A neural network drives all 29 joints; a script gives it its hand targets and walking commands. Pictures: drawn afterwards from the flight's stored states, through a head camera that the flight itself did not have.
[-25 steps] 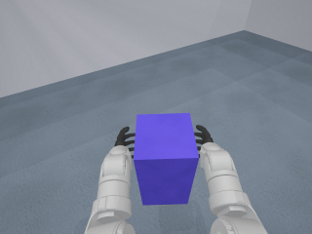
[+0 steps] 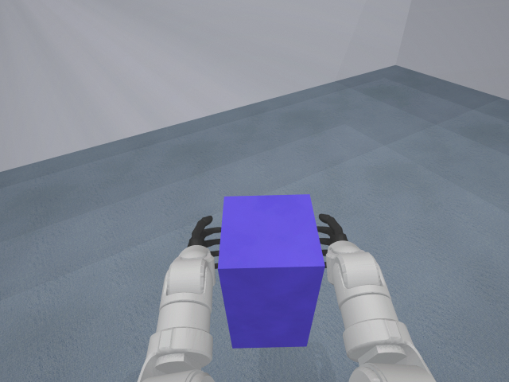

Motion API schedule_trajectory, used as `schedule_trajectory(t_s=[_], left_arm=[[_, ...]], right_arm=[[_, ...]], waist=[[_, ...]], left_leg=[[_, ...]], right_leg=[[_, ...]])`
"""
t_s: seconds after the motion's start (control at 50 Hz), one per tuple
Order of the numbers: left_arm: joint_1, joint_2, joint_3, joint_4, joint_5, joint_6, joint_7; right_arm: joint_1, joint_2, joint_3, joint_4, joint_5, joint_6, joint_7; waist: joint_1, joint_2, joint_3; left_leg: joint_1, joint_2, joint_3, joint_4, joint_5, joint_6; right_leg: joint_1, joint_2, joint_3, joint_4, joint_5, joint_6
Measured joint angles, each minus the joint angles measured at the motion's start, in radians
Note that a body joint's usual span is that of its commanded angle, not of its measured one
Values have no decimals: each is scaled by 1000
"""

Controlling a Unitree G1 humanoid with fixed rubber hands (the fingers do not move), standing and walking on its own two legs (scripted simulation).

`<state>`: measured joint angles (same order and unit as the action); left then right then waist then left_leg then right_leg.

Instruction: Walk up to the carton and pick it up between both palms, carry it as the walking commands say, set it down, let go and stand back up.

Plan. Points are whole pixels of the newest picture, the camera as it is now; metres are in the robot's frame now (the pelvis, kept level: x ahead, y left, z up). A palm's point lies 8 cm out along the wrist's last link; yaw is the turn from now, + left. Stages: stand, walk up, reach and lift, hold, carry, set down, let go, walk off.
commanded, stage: hold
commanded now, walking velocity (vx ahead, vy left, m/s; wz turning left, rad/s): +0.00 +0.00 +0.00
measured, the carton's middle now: (268, 276) +0.32 +0.01 +0.00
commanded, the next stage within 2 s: carry in 0.64 s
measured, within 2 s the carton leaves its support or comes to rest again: neither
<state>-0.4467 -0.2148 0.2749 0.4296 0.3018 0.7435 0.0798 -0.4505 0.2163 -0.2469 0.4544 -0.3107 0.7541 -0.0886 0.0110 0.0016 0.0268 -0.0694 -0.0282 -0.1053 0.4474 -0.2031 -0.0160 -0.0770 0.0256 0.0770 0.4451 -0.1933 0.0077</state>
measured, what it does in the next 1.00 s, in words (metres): stands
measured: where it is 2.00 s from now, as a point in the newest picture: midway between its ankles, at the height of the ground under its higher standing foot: outside the picture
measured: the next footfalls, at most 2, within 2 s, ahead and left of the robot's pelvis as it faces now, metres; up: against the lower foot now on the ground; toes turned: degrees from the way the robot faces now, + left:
left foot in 1.24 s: -0.08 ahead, +0.13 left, +0.00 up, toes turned +5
right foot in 1.58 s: -0.19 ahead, -0.10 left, +0.00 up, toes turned -6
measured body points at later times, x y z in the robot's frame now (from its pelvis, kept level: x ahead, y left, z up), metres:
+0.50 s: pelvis -0.01 +0.00 +0.00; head -0.07 +0.00 +0.44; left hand +0.32 +0.12 +0.06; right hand +0.32 -0.11 +0.06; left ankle +0.04 +0.13 -0.74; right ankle +0.05 -0.12 -0.74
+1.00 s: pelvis -0.04 -0.01 -0.02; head -0.03 -0.01 +0.43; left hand +0.29 +0.10 +0.06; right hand +0.27 -0.13 +0.05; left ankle +0.04 +0.13 -0.74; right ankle +0.04 -0.12 -0.74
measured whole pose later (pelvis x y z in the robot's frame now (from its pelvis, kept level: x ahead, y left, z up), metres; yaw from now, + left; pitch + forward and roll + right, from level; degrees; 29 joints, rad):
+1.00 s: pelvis -0.04 -0.01 -0.02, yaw -2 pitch +3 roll +0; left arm -0.33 -0.17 0.07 -0.07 0.08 1.03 0.19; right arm -0.31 0.16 -0.06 -0.08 -0.10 1.05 -0.20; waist 0.00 0.02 -0.06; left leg -0.50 -0.01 -0.08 0.71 -0.27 -0.01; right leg -0.50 0.03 0.01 0.66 -0.20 -0.01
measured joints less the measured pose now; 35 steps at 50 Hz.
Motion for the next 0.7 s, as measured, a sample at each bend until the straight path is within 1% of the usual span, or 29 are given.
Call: schedule_trajectory(t_s=[0.36, 0.62, 0.7], left_arm=[[-13, -5, 17, 12, 6, -3, -1], [2, 1, -6, -7, -2, 1, 0], [36, 15, -43, -36, -34, 2, 9]], right_arm=[[-9, 4, -15, 8, -3, -2, -1], [4, -1, 5, -8, 5, 0, -2], [22, -10, 41, -30, 37, 8, -20]], waist=[[-1, 2, -4], [0, 1, -7], [-3, 0, -105]], left_leg=[[-21, -1, -1, 23, -2, -1], [-23, 1, 0, 12, 1, -2], [-158, -2, 7, 68, -17, -1]], right_leg=[[-21, 2, -1, 23, -2, -1], [-24, 2, 1, 13, 1, -1], [-160, 4, 4, 68, -15, 1]])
